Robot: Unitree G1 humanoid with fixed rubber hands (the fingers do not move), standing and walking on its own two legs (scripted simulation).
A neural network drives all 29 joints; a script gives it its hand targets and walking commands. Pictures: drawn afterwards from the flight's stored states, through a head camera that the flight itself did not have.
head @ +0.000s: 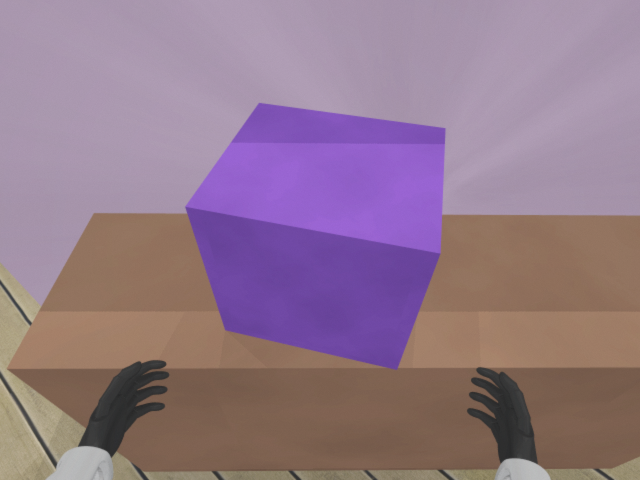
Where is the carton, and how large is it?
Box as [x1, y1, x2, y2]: [185, 103, 445, 369]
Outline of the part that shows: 259,103 185,206 225,329 396,369 440,253 445,128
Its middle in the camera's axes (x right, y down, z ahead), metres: +0.01 -0.01 +0.61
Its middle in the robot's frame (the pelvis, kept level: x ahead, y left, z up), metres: +0.46 +0.03 +0.03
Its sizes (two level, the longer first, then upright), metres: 0.290 0.253 0.280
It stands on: a pedestal, 0.67 m high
